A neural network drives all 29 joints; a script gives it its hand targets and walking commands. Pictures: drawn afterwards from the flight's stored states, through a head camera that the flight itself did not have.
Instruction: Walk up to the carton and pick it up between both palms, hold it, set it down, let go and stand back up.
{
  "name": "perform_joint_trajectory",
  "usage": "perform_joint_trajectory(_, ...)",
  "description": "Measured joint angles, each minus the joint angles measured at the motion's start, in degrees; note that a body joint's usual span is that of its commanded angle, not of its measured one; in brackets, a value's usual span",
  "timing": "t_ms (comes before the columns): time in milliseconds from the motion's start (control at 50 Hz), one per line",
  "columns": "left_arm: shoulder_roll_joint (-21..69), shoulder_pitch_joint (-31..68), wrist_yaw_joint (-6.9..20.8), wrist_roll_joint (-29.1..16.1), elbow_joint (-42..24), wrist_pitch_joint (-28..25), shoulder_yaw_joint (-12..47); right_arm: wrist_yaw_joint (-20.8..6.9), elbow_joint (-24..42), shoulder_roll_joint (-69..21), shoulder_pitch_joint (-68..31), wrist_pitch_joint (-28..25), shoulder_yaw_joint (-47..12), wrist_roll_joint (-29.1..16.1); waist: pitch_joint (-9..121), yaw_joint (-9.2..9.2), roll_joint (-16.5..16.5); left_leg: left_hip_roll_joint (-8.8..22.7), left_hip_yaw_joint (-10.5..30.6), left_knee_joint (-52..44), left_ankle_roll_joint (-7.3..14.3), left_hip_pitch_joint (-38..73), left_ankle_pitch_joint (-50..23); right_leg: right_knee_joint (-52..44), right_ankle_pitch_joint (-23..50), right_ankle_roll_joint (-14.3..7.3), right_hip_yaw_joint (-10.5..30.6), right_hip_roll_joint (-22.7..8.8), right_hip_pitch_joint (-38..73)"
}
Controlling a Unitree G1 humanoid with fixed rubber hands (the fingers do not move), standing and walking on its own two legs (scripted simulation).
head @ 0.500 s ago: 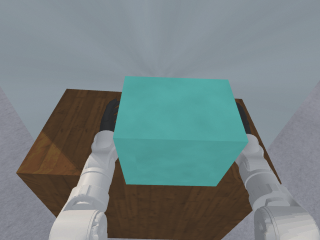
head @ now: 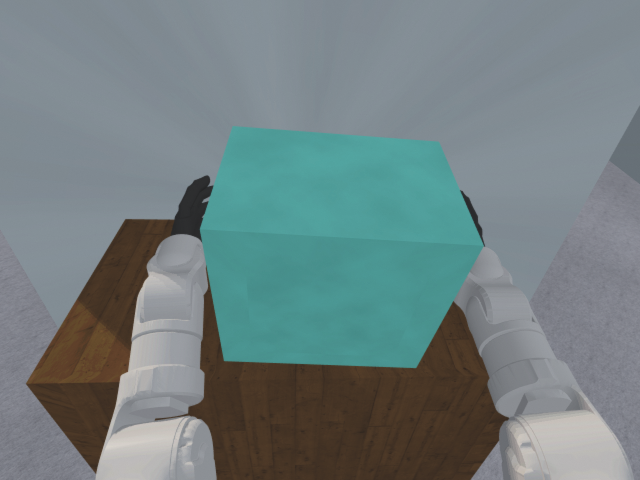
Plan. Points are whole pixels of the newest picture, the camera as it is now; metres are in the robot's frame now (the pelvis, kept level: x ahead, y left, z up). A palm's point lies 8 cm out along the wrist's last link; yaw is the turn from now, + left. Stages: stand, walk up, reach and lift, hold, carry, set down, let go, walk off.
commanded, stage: reach and lift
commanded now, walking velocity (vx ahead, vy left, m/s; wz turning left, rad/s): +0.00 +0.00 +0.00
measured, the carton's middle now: (329, 253) +0.36 +0.01 +0.15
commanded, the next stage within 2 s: hold in 1.26 s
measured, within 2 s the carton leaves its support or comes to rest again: neither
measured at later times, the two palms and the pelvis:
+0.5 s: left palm (186, 229) +0.35 +0.19 +0.19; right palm (477, 240) +0.35 -0.16 +0.19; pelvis -0.01 +0.01 +0.00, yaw -1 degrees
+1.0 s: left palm (191, 215) +0.36 +0.18 +0.21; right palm (486, 229) +0.35 -0.17 +0.21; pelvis -0.01 +0.02 +0.00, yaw -1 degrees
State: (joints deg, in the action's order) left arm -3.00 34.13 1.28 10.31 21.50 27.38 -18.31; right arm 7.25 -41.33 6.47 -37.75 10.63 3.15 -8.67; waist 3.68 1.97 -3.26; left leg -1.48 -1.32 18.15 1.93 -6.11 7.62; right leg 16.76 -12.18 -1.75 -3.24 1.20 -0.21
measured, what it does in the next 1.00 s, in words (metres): stands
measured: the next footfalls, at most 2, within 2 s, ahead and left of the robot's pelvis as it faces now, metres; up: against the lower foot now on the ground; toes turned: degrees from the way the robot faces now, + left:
none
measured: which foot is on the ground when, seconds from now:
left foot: down 0.00-1.00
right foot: down 0.00-1.00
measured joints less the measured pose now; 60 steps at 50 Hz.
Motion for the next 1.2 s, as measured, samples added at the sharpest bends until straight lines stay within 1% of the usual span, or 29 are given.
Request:
perform_joint_trajectory(60, -0.1, -1.4, -0.5, -0.7, -2.4, 1.2, 1.2, 0.1, 2.0, 0.1, 1.3, 0.7, -0.4, -0.8, 0.0, 0.37, 0.0, 0.0, 0.3, 0.8, 0.1, -1.0, 0.2, -0.2, 0.2, 0.1, -0.3, 0.1, -0.4)
perform_joint_trajectory(180, -0.2, -3.5, -2.8, -2.2, -7.4, 3.6, 4.1, 0.4, 6.9, 1.3, 3.3, 2.5, -1.6, -3.1, 0.4, 1.13, 0.3, 0.2, 0.5, 2.1, 0.4, -2.8, 0.6, -0.6, 0.7, 0.4, -0.5, 0.2, -1.4)
perform_joint_trajectory(340, 0.1, -2.6, -3.1, -1.8, -10.0, 7.8, 4.1, 0.7, 9.3, 2.8, 2.0, 6.9, -2.2, -5.0, 1.1, 1.25, 0.6, 0.3, -0.4, 2.2, 0.8, -3.2, 0.4, -0.1, 1.2, 0.7, 0.6, 0.3, -2.3)
perform_joint_trajectory(440, 0.1, -0.9, -3.1, -1.6, -9.6, 9.6, 3.3, 0.5, 8.2, 2.9, -0.2, 8.8, -1.5, -5.4, 1.6, 1.22, 0.9, 0.3, -0.9, 2.1, 1.0, -3.4, 0.1, 0.3, 1.4, 0.9, 1.1, 0.2, -2.9)
perform_joint_trajectory(560, -0.5, 2.6, -2.6, -0.9, -5.4, 11.2, 2.1, -0.3, 4.1, 1.9, -2.9, 9.9, 1.1, -3.9, 2.7, 1.07, 0.9, 0.0, -1.1, 1.3, 1.2, -4.1, -0.8, 0.9, 1.5, 1.0, 1.4, -0.1, -4.3)
perform_joint_trajectory(660, -0.9, 3.2, -3.0, -1.4, -5.5, 11.4, 2.9, -0.2, 4.7, 2.1, -2.9, 9.9, 1.3, -4.3, 3.1, 1.09, 1.4, 0.1, -0.9, 1.7, 1.2, -4.9, -0.7, 0.5, 1.9, 1.1, 1.2, 0.0, -4.8)
perform_joint_trajectory(760, -0.7, 4.2, -3.0, -1.5, -4.2, 11.5, 2.2, 0.0, 4.0, 2.4, -3.8, 10.6, 1.3, -4.6, 2.9, 1.28, 1.6, 0.0, -0.9, 1.8, 1.3, -4.8, -0.6, 0.4, 1.9, 1.2, 1.2, 0.0, -4.5)
perform_joint_trajectory(960, -0.5, 3.2, -4.0, -2.1, -6.9, 13.0, 3.0, 0.4, 5.7, 3.7, -3.9, 12.1, 0.1, -6.5, 4.0, 1.79, 1.9, 0.2, -0.7, 2.8, 1.1, -5.1, 0.2, 0.4, 1.5, 1.0, 1.2, 0.3, -4.4)
perform_joint_trajectory(1080, -0.1, 4.4, -3.5, -1.5, -5.5, 14.3, 1.6, 0.4, 4.2, 3.9, -5.3, 13.7, 0.0, -6.4, 4.1, 1.55, 1.8, 0.3, -1.0, 2.4, 1.0, -4.1, 0.4, 0.6, 1.2, 0.9, 1.7, 0.3, -3.8)
perform_joint_trajectory(1200, -0.5, 3.9, -3.4, -2.1, -7.4, 15.2, 1.7, 1.4, 6.1, 4.5, -5.4, 14.9, -1.4, -8.0, 4.0, 2.0, 2.2, 0.4, -0.6, 2.8, 0.8, -4.0, 0.7, 0.1, 1.3, 0.8, 1.4, 0.5, -3.3)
